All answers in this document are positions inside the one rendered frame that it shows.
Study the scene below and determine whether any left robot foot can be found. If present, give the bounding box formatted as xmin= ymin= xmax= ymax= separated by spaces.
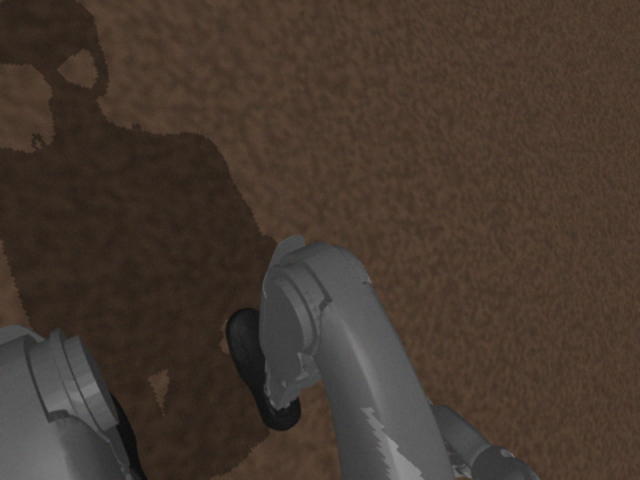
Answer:
xmin=110 ymin=392 xmax=147 ymax=480

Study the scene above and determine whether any right robot hand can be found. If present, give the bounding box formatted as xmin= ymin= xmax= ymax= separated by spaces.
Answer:
xmin=427 ymin=397 xmax=493 ymax=478

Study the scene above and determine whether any right robot foot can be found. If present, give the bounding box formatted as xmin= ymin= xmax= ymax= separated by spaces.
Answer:
xmin=226 ymin=308 xmax=301 ymax=431

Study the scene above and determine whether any right robot arm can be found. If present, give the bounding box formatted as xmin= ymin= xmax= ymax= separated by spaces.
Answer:
xmin=471 ymin=445 xmax=541 ymax=480

